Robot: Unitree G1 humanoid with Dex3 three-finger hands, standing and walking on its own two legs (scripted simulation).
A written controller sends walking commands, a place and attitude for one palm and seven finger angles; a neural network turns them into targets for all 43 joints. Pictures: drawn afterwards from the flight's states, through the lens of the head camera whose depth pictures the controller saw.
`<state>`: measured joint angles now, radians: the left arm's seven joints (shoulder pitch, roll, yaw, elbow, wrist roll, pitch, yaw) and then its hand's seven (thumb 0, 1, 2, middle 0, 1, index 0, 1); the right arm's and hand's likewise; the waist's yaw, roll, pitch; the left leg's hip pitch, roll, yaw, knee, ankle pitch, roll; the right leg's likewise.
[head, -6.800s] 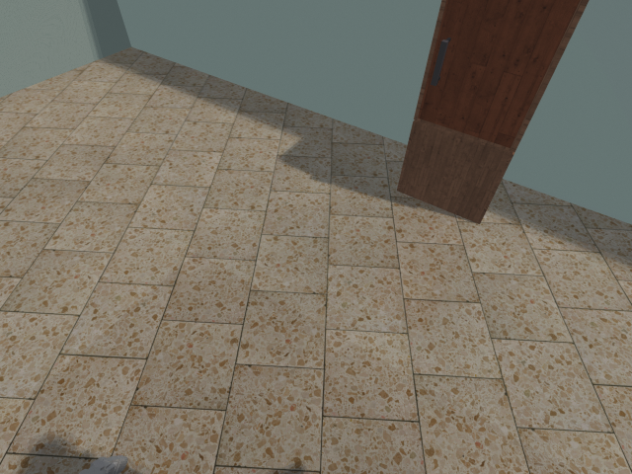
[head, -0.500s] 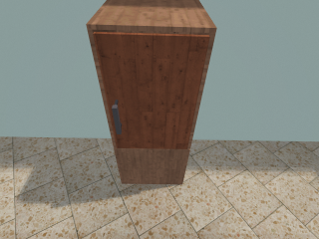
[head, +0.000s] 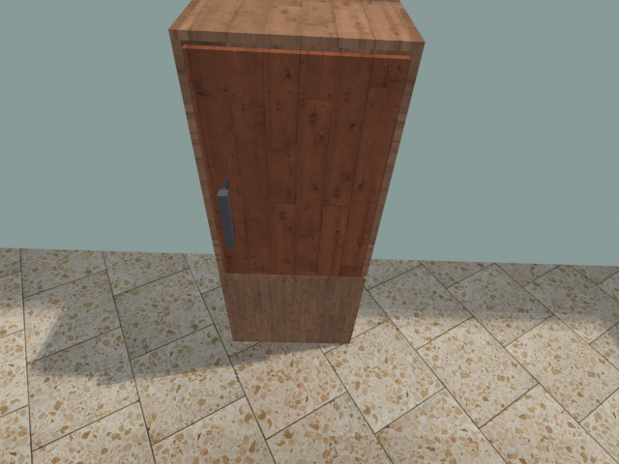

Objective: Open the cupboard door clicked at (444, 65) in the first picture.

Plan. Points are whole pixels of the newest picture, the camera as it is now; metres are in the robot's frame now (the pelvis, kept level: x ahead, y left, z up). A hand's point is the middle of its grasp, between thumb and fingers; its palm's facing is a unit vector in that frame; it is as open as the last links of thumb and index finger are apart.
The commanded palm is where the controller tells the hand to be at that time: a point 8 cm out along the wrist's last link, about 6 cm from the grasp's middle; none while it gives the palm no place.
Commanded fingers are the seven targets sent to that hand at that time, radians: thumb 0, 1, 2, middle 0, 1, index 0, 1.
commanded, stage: shuffle to correct the standing spot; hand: left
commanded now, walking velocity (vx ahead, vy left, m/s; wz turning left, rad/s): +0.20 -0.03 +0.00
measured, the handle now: (228, 213) +0.64 +0.21 -0.10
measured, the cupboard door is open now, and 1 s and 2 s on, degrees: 0 0 0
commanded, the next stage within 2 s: come to a stop and stand still in 0.42 s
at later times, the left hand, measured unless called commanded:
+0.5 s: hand out of the picture +0.05 +0.18 -0.19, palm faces +0.05 -0.99 -0.10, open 7.4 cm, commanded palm none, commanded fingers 0.00 0.90 0.90 -0.20 -0.30 -0.20 -0.30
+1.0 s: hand (205, 418) +0.24 +0.18 -0.18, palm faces +0.02 -0.98 -0.18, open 7.3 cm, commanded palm none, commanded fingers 0.00 0.90 0.90 -0.20 -0.30 -0.20 -0.30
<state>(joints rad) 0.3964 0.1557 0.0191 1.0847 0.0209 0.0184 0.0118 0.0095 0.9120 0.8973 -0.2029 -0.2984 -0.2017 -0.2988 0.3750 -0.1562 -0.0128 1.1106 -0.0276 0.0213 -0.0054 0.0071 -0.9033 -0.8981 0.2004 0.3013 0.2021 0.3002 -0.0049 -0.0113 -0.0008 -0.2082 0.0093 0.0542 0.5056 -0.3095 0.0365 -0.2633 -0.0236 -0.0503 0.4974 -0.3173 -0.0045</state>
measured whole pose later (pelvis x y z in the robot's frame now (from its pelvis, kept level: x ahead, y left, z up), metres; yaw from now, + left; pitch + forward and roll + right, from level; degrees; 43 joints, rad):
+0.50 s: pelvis +0.08 +0.03 +0.00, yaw -1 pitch -1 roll -1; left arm 0.40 0.12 0.06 1.09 0.04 0.01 0.00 0.01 0.91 0.90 -0.20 -0.30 -0.20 -0.30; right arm 0.32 -0.14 -0.04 1.05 -0.03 -0.06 -0.02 0.01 -0.92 -0.90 0.20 0.30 0.20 0.30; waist -0.01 -0.04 -0.02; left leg -0.23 0.03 0.16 0.54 -0.30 0.07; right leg -0.41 -0.05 -0.05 0.95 -0.37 -0.02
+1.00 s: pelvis +0.12 +0.02 -0.02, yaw +1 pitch -1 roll -2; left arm 0.10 0.13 0.05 0.95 0.02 0.01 0.05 0.00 0.93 0.90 -0.20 -0.30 -0.20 -0.30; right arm 0.25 -0.14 -0.07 1.07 -0.01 0.04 -0.03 0.01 -0.91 -0.90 0.20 0.30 0.20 0.30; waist -0.04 0.02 0.13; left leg -0.39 0.03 0.05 0.98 -0.54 -0.03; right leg -0.36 -0.06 -0.13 0.56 -0.18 -0.01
